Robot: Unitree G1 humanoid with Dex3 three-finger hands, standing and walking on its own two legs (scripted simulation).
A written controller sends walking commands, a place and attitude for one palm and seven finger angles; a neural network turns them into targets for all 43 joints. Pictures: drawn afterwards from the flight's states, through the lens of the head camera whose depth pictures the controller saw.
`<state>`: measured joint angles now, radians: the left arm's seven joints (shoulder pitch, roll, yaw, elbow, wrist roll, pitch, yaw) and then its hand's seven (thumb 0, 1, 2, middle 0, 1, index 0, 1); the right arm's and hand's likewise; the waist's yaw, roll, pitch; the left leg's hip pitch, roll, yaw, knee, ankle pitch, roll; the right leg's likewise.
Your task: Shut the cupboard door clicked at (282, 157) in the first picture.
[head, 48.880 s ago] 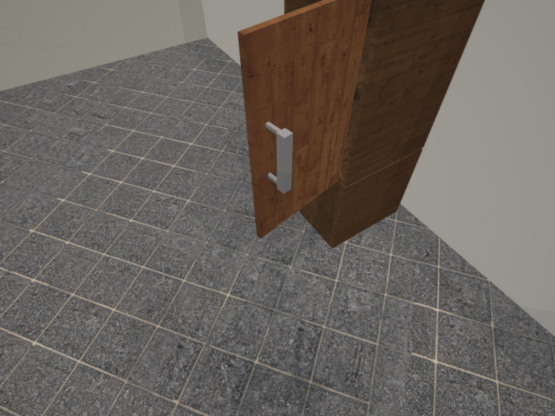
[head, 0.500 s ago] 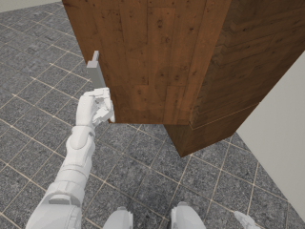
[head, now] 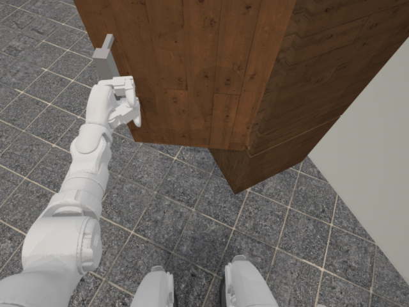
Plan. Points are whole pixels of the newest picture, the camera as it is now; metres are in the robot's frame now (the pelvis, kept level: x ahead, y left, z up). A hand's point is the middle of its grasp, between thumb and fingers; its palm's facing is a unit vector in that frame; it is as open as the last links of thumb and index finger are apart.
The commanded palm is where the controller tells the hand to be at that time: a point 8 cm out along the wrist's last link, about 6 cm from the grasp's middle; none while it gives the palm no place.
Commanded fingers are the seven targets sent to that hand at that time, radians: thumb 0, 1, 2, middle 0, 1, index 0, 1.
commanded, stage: push the door shut along its arc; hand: left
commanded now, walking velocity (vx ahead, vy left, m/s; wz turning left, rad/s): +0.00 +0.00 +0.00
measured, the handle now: (118, 79) +0.56 +0.15 +0.06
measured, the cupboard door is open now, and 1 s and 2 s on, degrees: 59 46 36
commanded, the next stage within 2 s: pull the fist back off the door in 1.22 s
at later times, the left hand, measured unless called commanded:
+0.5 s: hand (150, 88) +0.54 +0.08 +0.06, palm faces -0.33 -0.94 -0.02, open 3.1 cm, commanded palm +0.54 +0.13 +0.06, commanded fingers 0.00 0.90 0.90 -1.30 -1.50 -1.30 -1.50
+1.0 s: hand (166, 70) +0.58 +0.05 +0.06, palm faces -0.40 -0.91 -0.03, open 3.1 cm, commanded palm +0.60 +0.09 +0.06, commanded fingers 0.00 0.90 0.90 -1.30 -1.50 -1.30 -1.50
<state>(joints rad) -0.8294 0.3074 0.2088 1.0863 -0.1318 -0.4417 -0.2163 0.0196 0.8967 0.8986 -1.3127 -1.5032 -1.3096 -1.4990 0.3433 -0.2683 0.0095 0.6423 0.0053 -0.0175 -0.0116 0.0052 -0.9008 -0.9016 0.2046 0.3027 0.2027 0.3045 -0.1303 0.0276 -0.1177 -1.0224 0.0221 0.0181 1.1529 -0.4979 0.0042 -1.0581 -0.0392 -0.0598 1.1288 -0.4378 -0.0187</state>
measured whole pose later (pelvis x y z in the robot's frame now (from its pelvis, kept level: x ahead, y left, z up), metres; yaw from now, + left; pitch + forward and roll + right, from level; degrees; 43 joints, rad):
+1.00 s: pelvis +0.01 +0.01 -0.03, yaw -2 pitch +29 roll -3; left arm -1.27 0.51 0.25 1.29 -0.02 -0.25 -0.36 0.02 0.88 0.92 -1.30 -1.50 -1.30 -1.50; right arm 0.41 -0.26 0.04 0.64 -0.03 -0.02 0.01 0.00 -0.90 -0.90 0.21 0.30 0.20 0.30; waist -0.28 0.06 -0.10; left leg -1.24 0.05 0.01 1.28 -0.55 0.02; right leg -1.26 -0.01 -0.06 1.20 -0.45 -0.01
